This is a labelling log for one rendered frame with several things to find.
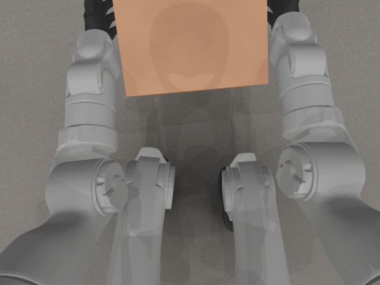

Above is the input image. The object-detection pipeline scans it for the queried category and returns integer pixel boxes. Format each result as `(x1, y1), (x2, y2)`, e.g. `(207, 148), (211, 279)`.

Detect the right robot thigh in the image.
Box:
(222, 161), (290, 285)

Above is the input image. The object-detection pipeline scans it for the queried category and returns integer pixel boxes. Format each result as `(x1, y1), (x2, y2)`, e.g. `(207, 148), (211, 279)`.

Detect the left robot upper arm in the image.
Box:
(0, 158), (129, 285)

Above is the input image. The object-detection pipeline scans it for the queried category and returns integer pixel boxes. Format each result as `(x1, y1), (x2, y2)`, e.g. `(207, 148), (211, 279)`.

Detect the carton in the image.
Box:
(112, 0), (268, 97)

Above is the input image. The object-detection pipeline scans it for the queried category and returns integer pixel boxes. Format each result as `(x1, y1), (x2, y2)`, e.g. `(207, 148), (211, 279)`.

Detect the left robot hand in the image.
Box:
(84, 0), (117, 40)

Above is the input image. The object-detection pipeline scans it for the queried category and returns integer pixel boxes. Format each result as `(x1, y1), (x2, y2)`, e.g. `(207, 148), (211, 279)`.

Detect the right robot upper arm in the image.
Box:
(276, 142), (380, 285)

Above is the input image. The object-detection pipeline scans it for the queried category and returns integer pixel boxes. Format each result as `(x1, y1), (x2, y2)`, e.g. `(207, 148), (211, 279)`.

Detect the right robot foot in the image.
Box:
(218, 165), (234, 232)

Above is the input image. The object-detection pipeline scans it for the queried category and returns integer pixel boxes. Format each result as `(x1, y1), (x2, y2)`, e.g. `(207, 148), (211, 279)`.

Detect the robot right forearm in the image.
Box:
(268, 11), (366, 175)

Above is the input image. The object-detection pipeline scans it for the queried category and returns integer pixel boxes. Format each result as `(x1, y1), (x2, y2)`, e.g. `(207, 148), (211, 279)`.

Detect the robot left forearm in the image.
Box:
(45, 29), (121, 203)

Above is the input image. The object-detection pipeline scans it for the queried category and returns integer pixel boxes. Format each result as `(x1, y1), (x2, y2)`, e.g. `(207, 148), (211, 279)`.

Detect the right robot hand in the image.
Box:
(267, 0), (299, 29)

